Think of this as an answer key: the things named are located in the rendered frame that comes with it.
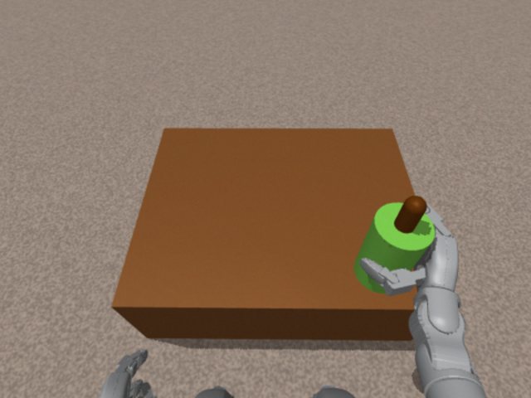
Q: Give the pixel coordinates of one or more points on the right robot hand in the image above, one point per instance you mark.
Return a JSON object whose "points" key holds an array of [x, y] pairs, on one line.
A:
{"points": [[437, 267]]}

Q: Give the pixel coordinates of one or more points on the bottle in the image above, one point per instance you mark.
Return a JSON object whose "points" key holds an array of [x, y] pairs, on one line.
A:
{"points": [[397, 238]]}

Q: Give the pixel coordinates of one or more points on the right robot arm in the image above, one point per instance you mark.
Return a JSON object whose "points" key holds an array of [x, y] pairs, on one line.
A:
{"points": [[443, 362]]}

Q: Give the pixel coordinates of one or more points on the left robot hand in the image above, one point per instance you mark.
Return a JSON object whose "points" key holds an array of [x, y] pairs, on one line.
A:
{"points": [[118, 384]]}

